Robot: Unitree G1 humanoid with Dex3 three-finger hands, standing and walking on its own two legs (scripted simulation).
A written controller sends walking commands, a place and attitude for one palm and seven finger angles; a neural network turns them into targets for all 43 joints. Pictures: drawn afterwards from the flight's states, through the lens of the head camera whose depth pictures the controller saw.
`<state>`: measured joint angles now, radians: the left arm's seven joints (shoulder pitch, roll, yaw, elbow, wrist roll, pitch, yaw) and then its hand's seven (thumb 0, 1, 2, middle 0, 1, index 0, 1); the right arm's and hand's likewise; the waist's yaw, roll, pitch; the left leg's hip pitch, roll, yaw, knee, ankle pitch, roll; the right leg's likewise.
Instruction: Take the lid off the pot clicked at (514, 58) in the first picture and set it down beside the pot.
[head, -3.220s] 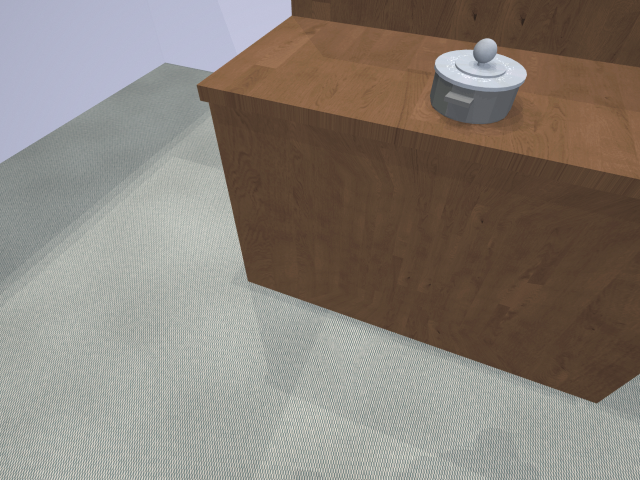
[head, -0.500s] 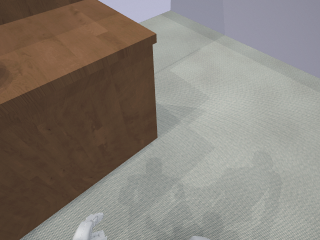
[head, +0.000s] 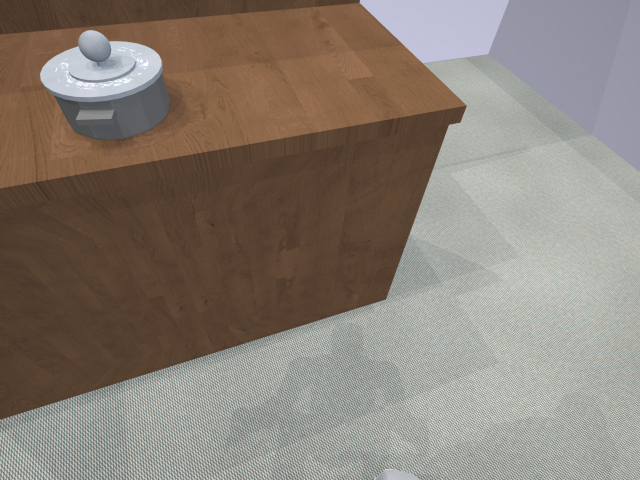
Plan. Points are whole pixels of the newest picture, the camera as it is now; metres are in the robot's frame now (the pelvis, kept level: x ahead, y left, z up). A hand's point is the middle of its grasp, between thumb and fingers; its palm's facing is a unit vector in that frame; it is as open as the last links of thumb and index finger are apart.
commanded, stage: turn to face it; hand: left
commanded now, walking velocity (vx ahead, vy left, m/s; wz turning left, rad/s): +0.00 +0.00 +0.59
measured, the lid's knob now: (95, 46) +0.69 +0.41 +0.17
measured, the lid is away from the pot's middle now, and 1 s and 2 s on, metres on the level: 0.00 0.00 0.00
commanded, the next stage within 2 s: take the last steps up to it in 0.44 s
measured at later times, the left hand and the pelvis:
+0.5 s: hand out of the picture -0.04 +0.14 -0.17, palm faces +0.33 -0.92 -0.23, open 7.4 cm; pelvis -0.01 -0.05 +0.00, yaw +16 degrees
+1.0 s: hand out of the picture +0.03 +0.18 -0.16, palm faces +0.35 -0.91 -0.22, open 7.4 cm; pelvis +0.04 -0.02 -0.01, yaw +20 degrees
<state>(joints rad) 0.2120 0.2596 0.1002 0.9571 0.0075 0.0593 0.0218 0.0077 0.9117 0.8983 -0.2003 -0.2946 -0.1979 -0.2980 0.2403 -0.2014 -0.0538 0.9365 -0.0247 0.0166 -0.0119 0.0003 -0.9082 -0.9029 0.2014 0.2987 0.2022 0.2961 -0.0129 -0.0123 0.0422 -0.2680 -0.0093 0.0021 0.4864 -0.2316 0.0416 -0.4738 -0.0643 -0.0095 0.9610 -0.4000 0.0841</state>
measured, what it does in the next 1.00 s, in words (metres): steps on the spot, turning left: right foot, then left foot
